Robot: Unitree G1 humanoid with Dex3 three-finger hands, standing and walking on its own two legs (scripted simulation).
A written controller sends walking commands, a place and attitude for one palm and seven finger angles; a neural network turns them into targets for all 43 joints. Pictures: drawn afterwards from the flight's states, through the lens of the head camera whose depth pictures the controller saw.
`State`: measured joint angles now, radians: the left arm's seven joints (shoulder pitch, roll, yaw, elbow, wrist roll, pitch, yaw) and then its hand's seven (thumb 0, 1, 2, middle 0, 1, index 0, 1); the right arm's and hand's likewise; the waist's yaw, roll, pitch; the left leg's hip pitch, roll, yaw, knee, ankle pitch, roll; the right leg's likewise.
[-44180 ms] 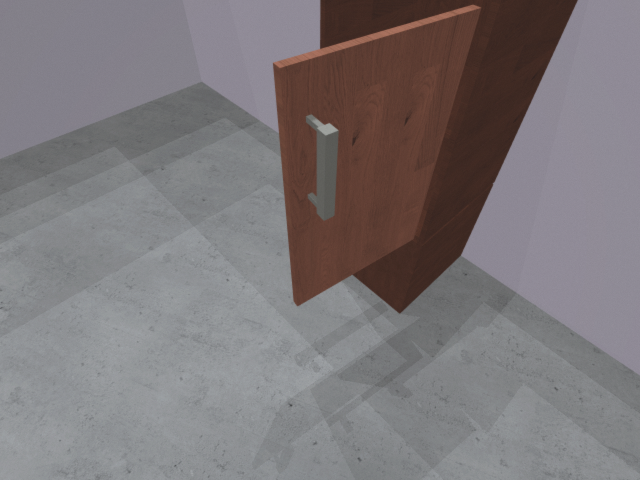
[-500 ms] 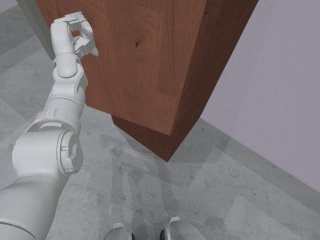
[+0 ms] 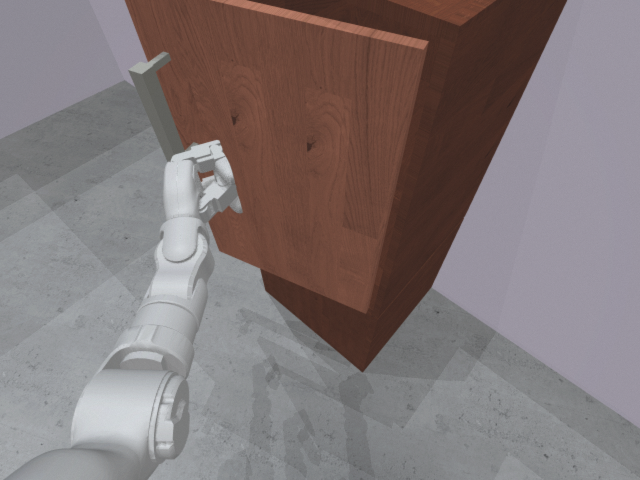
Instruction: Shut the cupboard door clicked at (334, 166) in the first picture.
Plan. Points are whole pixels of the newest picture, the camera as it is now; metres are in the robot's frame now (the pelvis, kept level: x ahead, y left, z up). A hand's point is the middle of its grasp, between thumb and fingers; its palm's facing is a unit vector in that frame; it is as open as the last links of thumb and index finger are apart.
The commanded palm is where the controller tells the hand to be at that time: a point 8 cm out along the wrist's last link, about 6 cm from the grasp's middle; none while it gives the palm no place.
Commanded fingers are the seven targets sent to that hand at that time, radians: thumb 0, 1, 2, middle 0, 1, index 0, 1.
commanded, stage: pull the fist back off the door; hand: left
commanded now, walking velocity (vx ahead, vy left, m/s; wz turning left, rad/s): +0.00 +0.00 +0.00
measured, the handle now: (171, 115) +0.61 +0.20 +0.11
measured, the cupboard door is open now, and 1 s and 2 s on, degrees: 16 16 16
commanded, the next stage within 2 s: draw the hand back to the body in 0.14 s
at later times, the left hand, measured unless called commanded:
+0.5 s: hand (201, 210) +0.41 +0.12 +0.12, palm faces +0.09 -1.00 -0.01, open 3.1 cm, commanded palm +0.36 +0.17 +0.13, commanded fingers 0.00 0.90 0.90 -1.30 -1.50 -1.30 -1.50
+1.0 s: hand (77, 302) +0.28 +0.21 +0.15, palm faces +0.20 -0.95 -0.22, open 3.2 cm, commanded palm +0.24 +0.26 +0.17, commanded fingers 0.00 0.90 0.90 -0.81 -0.96 -0.81 -0.96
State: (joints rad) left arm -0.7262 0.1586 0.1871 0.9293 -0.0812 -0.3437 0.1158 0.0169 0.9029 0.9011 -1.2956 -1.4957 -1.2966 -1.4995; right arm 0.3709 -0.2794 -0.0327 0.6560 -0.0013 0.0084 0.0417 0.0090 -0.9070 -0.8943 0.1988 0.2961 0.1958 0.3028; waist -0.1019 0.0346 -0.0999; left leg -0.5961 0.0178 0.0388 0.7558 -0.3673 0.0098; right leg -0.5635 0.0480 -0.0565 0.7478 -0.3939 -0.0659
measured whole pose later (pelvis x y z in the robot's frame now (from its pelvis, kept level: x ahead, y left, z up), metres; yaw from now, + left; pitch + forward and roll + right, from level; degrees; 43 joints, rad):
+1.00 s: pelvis -0.01 +0.02 +0.03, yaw +1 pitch -2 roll +0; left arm 0.05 0.27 0.09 -0.01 -0.09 -0.06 0.06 0.02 0.90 0.90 -1.06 -1.23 -1.06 -1.23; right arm 0.15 -0.23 0.05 0.57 0.04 -0.01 -0.07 0.01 -0.91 -0.89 0.20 0.30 0.20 0.30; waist 0.03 0.05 -0.01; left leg -0.17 -0.02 0.04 0.45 -0.24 0.04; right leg -0.14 0.02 -0.04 0.44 -0.27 -0.03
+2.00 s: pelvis +0.00 +0.03 +0.03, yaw +1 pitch -4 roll -1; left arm 0.47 0.35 0.34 -0.37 -0.08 -0.09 0.10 0.01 0.89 0.90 -0.21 -0.30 -0.21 -0.30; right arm 0.20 -0.22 0.02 0.62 0.02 -0.05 -0.07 0.01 -0.90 -0.89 0.20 0.30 0.20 0.30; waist 0.05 0.07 -0.01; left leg -0.13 -0.02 0.04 0.43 -0.24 0.04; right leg -0.08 0.02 -0.05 0.39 -0.25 -0.03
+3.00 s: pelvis -0.11 +0.06 +0.01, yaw +2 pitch +0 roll -3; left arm 0.53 0.44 0.44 -0.51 -0.03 -0.26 0.17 0.01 0.89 0.90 -0.21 -0.30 -0.21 -0.30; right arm 0.24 -0.23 0.00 0.60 0.00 -0.03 -0.08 0.01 -0.90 -0.89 0.20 0.30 0.20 0.30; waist -0.02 0.00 -0.01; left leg -0.48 -0.01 0.05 0.64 -0.20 0.09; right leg -0.41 0.03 -0.03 0.58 -0.21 0.01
